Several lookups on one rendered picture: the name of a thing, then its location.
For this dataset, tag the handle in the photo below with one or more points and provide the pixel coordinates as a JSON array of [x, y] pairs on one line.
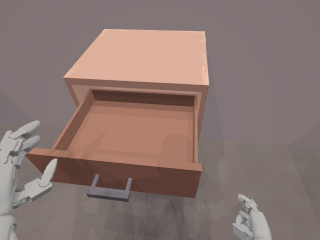
[[109, 193]]

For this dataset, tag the cabinet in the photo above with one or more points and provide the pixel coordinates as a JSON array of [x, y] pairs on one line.
[[163, 61]]

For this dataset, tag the left robot forearm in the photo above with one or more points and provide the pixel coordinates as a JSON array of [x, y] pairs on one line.
[[8, 224]]

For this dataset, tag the right robot hand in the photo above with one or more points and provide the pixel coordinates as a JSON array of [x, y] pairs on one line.
[[255, 224]]

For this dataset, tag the left robot hand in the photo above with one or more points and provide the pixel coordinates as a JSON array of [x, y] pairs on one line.
[[13, 148]]

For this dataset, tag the drawer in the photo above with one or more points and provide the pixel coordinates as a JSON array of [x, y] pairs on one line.
[[151, 137]]

